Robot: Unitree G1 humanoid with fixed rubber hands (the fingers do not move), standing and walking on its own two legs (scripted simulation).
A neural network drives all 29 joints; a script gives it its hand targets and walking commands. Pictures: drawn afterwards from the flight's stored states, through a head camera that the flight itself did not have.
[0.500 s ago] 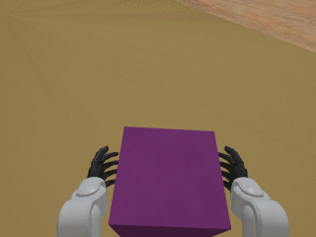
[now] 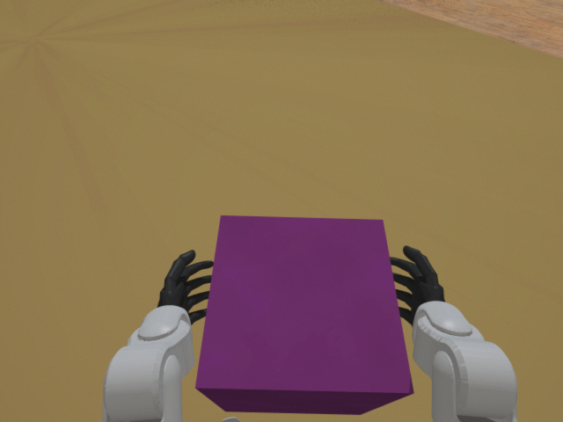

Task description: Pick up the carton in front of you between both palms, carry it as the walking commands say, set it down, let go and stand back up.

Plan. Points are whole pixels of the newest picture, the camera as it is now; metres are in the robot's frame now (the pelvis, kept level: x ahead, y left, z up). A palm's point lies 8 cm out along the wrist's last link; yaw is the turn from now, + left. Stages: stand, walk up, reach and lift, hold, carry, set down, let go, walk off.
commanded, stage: carry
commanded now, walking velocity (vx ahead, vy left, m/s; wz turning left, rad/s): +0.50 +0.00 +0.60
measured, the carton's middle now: (297, 324) +0.27 +0.00 +0.02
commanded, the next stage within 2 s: none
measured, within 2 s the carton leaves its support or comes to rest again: neither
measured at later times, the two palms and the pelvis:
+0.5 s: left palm (172, 169) +0.55 +0.22 +0.09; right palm (324, 139) +0.62 -0.07 +0.09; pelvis +0.35 +0.02 +0.01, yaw +11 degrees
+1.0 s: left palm (181, 85) +0.87 +0.26 +0.10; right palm (294, 68) +0.95 -0.02 +0.10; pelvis +0.67 +0.05 +0.01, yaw +16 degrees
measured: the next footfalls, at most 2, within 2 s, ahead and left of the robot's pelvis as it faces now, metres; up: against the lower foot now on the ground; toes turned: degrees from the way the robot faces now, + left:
left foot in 0.10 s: +0.27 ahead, +0.08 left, +0.00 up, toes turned +13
right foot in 0.60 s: +0.62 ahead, -0.07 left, +0.00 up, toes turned +4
